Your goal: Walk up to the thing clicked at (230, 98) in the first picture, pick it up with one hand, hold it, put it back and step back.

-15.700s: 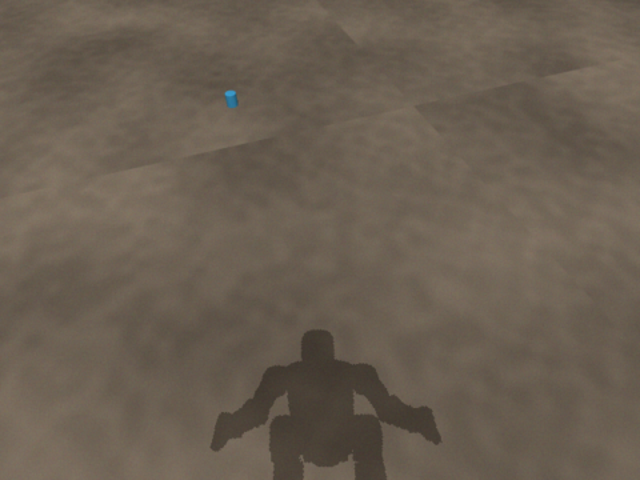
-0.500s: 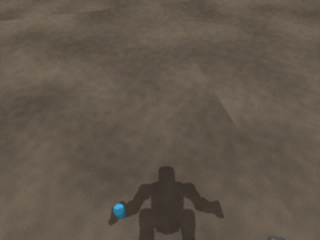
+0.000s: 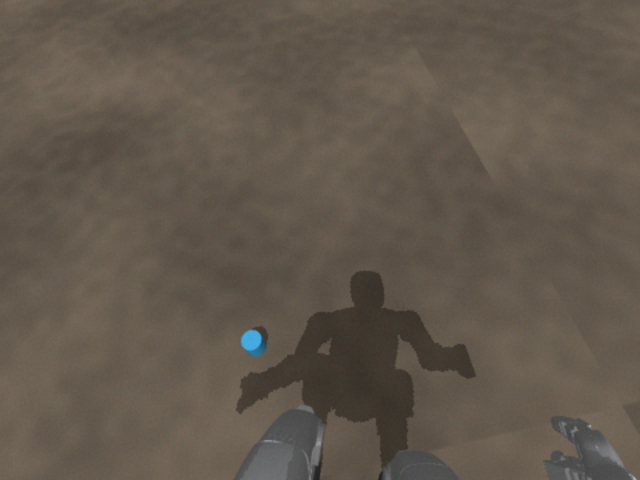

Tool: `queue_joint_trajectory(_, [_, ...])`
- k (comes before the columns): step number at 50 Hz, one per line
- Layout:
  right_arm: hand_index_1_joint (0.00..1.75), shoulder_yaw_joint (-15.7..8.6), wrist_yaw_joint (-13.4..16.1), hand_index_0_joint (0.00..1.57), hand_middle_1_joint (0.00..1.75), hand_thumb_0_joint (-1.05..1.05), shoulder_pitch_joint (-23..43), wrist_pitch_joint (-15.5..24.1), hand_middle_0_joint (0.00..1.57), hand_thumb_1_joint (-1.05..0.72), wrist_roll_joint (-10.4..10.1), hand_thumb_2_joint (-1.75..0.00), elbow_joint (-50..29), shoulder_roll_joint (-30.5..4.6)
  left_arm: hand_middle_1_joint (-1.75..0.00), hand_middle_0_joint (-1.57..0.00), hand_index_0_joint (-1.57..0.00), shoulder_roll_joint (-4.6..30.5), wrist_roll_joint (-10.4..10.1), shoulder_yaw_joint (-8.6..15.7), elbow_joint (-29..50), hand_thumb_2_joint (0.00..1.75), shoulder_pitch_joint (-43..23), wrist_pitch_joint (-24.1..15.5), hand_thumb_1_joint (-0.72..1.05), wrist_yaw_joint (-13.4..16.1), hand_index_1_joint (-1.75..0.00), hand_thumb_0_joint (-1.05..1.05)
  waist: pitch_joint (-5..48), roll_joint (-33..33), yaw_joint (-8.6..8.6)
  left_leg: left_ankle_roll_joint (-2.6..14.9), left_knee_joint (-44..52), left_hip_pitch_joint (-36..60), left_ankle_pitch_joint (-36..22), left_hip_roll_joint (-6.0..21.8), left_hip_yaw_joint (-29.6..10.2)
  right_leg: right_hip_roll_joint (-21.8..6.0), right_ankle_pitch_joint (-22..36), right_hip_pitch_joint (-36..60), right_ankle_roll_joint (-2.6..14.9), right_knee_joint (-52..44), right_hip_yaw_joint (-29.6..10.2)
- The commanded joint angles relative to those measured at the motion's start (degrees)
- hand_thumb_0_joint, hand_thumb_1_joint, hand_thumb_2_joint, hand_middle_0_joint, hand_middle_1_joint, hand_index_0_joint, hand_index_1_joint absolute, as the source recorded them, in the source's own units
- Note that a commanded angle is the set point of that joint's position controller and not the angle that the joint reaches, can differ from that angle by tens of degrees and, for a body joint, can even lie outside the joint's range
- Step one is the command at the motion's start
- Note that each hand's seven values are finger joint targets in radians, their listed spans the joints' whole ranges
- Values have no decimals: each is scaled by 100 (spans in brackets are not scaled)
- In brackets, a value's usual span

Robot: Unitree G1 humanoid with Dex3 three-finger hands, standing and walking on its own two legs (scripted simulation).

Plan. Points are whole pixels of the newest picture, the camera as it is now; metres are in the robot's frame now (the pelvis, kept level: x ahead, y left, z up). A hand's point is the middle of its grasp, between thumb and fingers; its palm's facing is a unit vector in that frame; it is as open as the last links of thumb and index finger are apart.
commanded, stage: walk up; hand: left
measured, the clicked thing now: (254, 343) +0.46 +0.31 -0.73
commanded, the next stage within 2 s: none
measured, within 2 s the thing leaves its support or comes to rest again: neither
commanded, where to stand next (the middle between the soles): +0.15 +0.02 m, yaw +0 degrees
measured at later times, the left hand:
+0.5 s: hand out of the picture -0.06 +0.31 -0.15, palm faces +0.11 -0.91 -0.39, open 7.4 cm
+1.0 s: hand out of the picture -0.18 +0.31 -0.13, palm faces +0.07 -0.90 -0.43, open 7.4 cm
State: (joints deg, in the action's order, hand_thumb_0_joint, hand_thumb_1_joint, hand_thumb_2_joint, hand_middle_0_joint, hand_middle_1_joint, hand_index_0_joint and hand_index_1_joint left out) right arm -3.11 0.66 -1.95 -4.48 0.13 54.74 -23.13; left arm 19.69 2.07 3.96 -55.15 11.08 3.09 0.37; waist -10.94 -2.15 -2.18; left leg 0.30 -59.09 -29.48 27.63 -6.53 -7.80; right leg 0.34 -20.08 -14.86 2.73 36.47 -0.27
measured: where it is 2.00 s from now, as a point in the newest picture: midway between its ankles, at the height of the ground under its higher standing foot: outside the picture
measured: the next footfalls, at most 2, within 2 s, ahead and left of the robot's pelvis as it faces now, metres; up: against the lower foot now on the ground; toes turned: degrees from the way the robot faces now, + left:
left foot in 0.28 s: -0.05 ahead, +0.14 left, +0.00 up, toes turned +3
right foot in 0.66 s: -0.19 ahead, -0.11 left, +0.00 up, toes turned +2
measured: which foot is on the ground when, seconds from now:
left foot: up 0.00-0.26, down 0.28-0.70, up 0.72-0.96, down 0.98-1.00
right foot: down 0.00-0.34, up 0.36-0.64, down 0.66-1.00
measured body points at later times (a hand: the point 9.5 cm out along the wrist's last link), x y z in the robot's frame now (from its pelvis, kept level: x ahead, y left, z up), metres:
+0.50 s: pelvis -0.14 +0.02 +0.00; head -0.09 +0.04 +0.45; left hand -0.06 +0.35 -0.12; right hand +0.01 -0.27 -0.10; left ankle -0.09 +0.14 -0.73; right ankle -0.17 -0.11 -0.64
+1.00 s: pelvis -0.25 +0.02 -0.01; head -0.22 +0.01 +0.44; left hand -0.19 +0.35 -0.11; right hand -0.20 -0.29 -0.14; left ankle -0.27 +0.16 -0.73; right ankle -0.24 -0.11 -0.73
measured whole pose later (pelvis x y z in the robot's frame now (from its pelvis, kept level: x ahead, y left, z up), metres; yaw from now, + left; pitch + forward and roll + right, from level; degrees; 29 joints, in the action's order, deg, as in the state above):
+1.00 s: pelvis -0.25 +0.02 -0.01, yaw +4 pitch -3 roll +1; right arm -3.4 -0.9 -14.1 -2.8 1.7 56.7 -22.1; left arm 21.6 2.2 4.8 -49.7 11.8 -0.2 0.2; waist -7.0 -0.9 -0.2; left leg -1.1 -33.8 -12.2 19.5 -1.3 -3.2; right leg -4.2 -21.0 -14.8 -1.1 38.7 1.1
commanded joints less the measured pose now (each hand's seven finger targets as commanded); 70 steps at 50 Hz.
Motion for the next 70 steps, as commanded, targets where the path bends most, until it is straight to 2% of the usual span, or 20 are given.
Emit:
queue_joint_trajectory(1, [30,-193,100,20,30,0,-529,128,20,-90,-21,-90,-371,-1069,-30,-20,-20,1531,6,377,954,90,-730,-269,90,171,-30,0,1222,696,309,-51,-1102,-20,10,-92,-212,-1353,4000,576,655,-857,-969])
queue_joint_trajectory(7, [30,-87,166,20,30,0,-127,227,20,-90,98,-90,-758,-810,-30,-20,-20,1379,-81,411,951,90,524,-193,90,341,-30,0,1561,1141,-349,-124,810,-506,323,385,120,-1615,4984,2566,855,-340,-1268])
queue_joint_trajectory(12, [30,-211,103,20,30,0,-795,204,20,-90,121,-90,-593,-882,-30,-20,-20,1585,-160,448,1238,90,192,-141,90,309,-30,0,1909,1412,-20,3,2406,943,-335,520,628,-1565,4905,1814,706,-73,-1117])
queue_joint_trajectory(15, [30,-377,36,20,30,0,-1067,172,20,-90,182,-90,-544,-1161,-30,-20,-20,1598,-167,388,1462,90,-294,-135,90,244,-30,0,1819,651,374,345,3014,1968,-2108,952,223,-1257,2461,154,324,167,-924])
queue_joint_trajectory(17, [30,-490,-50,20,30,0,-502,141,20,-90,130,-90,-763,-1854,-30,-20,-20,1385,-208,406,1430,90,-661,-146,90,268,-30,0,1467,-1527,541,1642,3978,1051,-2786,2648,-1806,449,-1378,-402,-173,2094,77])
queue_joint_trajectory(18, [30,-512,-39,20,30,0,-394,176,20,-90,226,-90,-810,-1873,-30,-20,-20,1440,-128,440,1384,90,-692,-113,90,285,-30,0,1176,-1407,583,1945,4265,728,-2481,2937,-2265,465,-1966,-537,-197,3106,-578])
queue_joint_trajectory(22, [30,-292,21,20,30,0,323,195,20,-90,265,-90,-1087,-1101,-30,-20,-20,1322,-211,450,914,90,217,-78,90,198,-30,0,630,-479,-65,1257,3952,718,-2456,2053,-608,550,-987,-936,-147,3853,-766])
queue_joint_trajectory(32, [30,-394,-100,20,30,0,-188,0,20,-90,142,-90,-1057,-1309,-30,-20,-20,1191,-96,298,428,90,1032,-450,90,181,-30,0,1797,-928,120,1012,2894,2249,-1787,1795,-228,151,318,581,-321,-1662,273])
queue_joint_trajectory(34, [30,-226,-126,20,30,0,-210,9,20,-90,51,-90,-1120,-821,-30,-20,-20,1759,69,463,466,90,927,-517,90,195,-30,0,1404,687,104,344,1720,271,-337,969,226,-885,-170,1209,71,-1963,-1720])
queue_joint_trajectory(36, [30,-369,-38,20,30,0,129,-18,20,-90,118,-90,-1182,-1114,-30,-20,-20,2588,112,615,927,90,3,-474,90,218,-30,0,590,1618,-162,-179,-230,345,539,585,-528,-2719,-926,-1137,1440,-2432,-3647])
queue_joint_trajectory(40, [30,-273,-77,20,30,0,-723,136,20,-90,-11,-90,-650,-837,-30,-20,-20,1504,13,412,901,90,-456,-526,90,218,-30,0,776,847,441,-131,-310,347,-443,62,-330,-1058,1883,-28,509,-1343,-740])
queue_joint_trajectory(44, [30,-191,-93,20,30,0,-379,308,20,-90,93,-90,-747,-850,-30,-20,-20,1577,102,474,847,90,293,-539,90,140,-30,0,959,1406,-191,-227,1429,80,25,504,301,-1143,581,1256,627,-1327,-1035])
queue_joint_trajectory(48, [30,-253,-91,20,30,0,-882,535,20,-90,142,-90,-454,-751,-30,-20,-20,1616,-22,429,889,90,189,-398,90,49,-30,0,1100,1264,31,-101,3925,1674,-720,437,888,-1169,945,780,565,-644,-860])
queue_joint_trajectory(49, [30,-318,-60,20,30,0,-1084,593,20,-90,190,-90,-355,-816,-30,-20,-20,1402,-48,329,892,90,267,-362,90,34,-30,0,1266,920,126,-30,4212,2442,-1361,507,607,-998,1342,345,317,-6,-667])
queue_joint_trajectory(51, [30,-423,-16,20,30,0,-999,671,20,-90,264,-90,-406,-1510,-30,-20,-20,876,-190,159,956,90,145,-341,90,6,-30,0,1134,-822,184,798,4569,2814,-304,2343,-2277,108,-850,-1495,-180,1078,149])
queue_joint_trajectory(53, [30,-500,-42,20,30,0,-702,650,20,-90,197,-90,-423,-1743,-30,-20,-20,1600,-138,353,837,90,-307,-383,90,8,-30,0,421,-602,263,1547,4739,1067,838,2749,-2337,-368,-1320,-696,-97,1663,-553])
queue_joint_trajectory(61, [30,-249,-109,20,30,0,-449,548,20,-90,93,-90,-533,-964,-30,-20,-20,1123,-55,278,295,90,460,-598,90,-21,-30,0,958,-624,-68,512,3106,1189,-1141,1417,49,57,607,1081,-116,-1584,232])
queue_joint_trajectory(64, [30,-154,-20,20,30,0,-635,514,20,-90,48,-90,-572,-713,-30,-20,-20,2033,27,478,406,90,260,-690,90,46,-30,0,969,857,-83,-13,929,183,567,561,303,-2192,-699,878,979,-2436,-2964])
queue_joint_trajectory(65, [30,-239,-28,20,30,0,-923,532,20,-90,62,-90,-423,-953,-30,-20,-20,2022,16,466,537,90,-178,-673,90,27,-30,0,701,782,126,-22,744,627,590,805,210,-2361,-868,169,1273,-2373,-2990])
queue_joint_trajectory(70, [30,-160,-102,20,30,0,-955,629,20,-90,75,-90,-255,-696,-30,-20,-20,1563,-42,286,458,90,-359,-677,90,-10,-30,0,815,1084,213,3,2284,1237,-380,814,663,-1395,889,162,661,-1753,-1276])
